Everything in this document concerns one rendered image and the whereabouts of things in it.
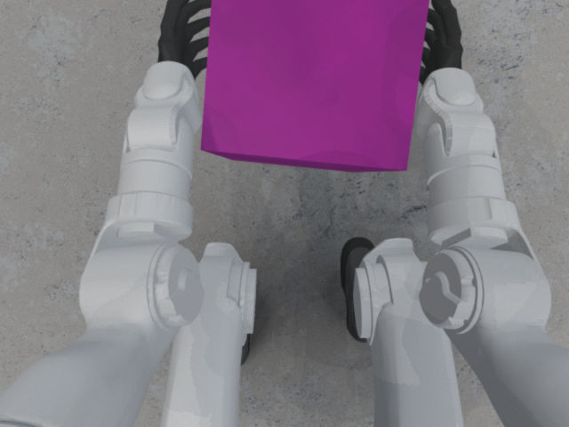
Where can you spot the carton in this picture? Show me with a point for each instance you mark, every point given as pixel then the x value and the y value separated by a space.
pixel 326 84

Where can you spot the robot left upper arm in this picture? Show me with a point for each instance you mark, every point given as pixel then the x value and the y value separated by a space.
pixel 134 301

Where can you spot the robot left hand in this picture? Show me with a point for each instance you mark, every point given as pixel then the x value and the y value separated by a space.
pixel 176 33

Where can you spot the robot right forearm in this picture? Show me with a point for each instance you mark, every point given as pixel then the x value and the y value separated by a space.
pixel 463 168

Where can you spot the right robot shin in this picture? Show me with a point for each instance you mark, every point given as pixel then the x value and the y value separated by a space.
pixel 392 246

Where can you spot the robot left forearm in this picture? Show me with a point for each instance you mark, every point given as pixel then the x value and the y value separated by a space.
pixel 152 200

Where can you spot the left robot foot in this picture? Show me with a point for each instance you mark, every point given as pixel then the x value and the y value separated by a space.
pixel 245 350

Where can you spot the robot right hand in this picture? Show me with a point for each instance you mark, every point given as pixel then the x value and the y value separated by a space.
pixel 445 49

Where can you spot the robot right upper arm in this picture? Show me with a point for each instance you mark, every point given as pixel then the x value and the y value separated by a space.
pixel 494 306

